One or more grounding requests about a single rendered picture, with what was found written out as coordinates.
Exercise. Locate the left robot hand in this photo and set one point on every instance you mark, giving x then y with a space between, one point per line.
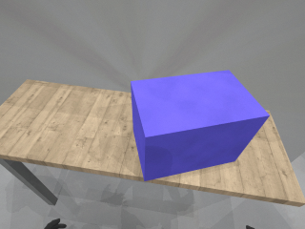
54 224

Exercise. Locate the table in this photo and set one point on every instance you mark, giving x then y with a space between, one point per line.
90 130

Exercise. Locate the carton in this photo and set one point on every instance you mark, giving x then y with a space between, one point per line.
193 121

